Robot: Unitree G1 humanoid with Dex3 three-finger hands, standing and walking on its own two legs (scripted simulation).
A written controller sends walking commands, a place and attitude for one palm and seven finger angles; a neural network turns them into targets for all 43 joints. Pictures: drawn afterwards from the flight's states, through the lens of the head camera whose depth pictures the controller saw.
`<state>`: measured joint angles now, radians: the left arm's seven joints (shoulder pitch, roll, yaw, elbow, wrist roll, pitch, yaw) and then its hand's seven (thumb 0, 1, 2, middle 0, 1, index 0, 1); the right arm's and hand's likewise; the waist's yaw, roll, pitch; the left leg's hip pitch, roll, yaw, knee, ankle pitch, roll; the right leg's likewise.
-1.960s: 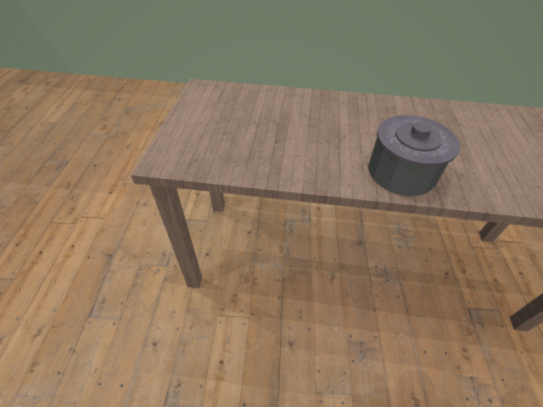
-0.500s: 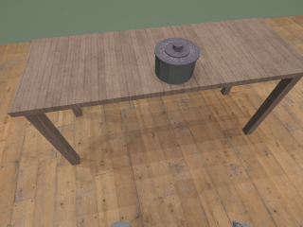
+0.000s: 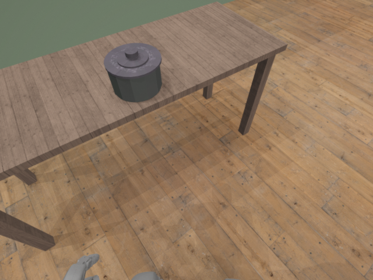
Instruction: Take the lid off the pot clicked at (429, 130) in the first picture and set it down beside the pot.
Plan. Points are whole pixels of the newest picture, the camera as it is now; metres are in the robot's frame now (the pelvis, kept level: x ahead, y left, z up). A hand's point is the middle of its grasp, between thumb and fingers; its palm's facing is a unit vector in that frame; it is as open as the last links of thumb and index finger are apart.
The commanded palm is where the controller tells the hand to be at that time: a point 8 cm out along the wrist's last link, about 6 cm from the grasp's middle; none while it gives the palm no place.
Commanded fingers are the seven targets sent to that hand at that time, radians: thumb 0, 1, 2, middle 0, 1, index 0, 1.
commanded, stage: walk to a spot facing it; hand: left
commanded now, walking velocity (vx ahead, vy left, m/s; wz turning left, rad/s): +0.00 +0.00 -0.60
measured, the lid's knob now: (131, 52) +0.76 +0.21 +0.04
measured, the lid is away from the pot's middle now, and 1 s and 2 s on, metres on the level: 0.00 0.00 0.00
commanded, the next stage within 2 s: none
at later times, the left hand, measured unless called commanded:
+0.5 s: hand (113, 268) +0.16 +0.19 -0.15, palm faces -0.32 -0.93 -0.19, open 7.4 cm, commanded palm none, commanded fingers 0.00 0.90 0.90 -0.20 -0.30 -0.20 -0.30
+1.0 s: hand (125, 263) +0.17 +0.17 -0.17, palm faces -0.54 -0.82 -0.18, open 7.4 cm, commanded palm none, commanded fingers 0.00 0.90 0.90 -0.20 -0.30 -0.20 -0.30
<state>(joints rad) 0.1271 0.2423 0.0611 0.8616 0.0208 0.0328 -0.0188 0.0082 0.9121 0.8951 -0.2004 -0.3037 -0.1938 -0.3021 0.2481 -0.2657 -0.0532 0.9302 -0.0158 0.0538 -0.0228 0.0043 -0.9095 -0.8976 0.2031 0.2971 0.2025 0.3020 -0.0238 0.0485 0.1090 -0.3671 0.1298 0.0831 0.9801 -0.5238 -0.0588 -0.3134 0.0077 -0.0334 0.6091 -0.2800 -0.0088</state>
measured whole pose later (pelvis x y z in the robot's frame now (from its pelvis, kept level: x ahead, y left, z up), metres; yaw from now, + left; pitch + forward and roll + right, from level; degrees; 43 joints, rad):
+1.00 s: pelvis +0.00 +0.04 +0.01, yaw -37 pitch +1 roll -2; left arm 0.22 0.24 0.08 0.91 0.03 0.08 -0.03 0.01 0.91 0.89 -0.20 -0.30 -0.20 -0.30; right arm 0.21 -0.21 -0.03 0.87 -0.03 0.00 -0.02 0.00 -0.91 -0.90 0.20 0.30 0.20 0.30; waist 0.01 -0.04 0.04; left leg -0.29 0.05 0.09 0.60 -0.34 0.01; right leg -0.41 0.05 0.08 0.75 -0.42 0.02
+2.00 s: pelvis +0.19 -0.22 +0.01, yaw -68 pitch -1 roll -1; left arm 0.34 0.24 0.09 1.03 0.03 0.01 -0.03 0.01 0.92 0.90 -0.20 -0.30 -0.19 -0.30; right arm 0.16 -0.17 -0.02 0.88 -0.04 -0.07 0.00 0.00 -0.91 -0.90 0.20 0.30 0.20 0.30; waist 0.05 -0.04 0.02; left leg -0.30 0.10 0.17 0.58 -0.26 0.02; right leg -0.40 0.00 -0.01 1.07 -0.42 0.00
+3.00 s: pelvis +0.24 -0.36 +0.02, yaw -56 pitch +2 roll -2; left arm 0.16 0.27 0.10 0.94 0.02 0.07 0.02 0.01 0.91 0.90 -0.20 -0.30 -0.19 -0.30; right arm 0.23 -0.22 -0.07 0.92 -0.02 0.03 0.00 0.00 -0.91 -0.90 0.20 0.30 0.20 0.30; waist -0.02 -0.01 0.06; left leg -0.32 -0.02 0.00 0.47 -0.19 0.06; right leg -0.47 -0.06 0.00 0.97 -0.40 0.11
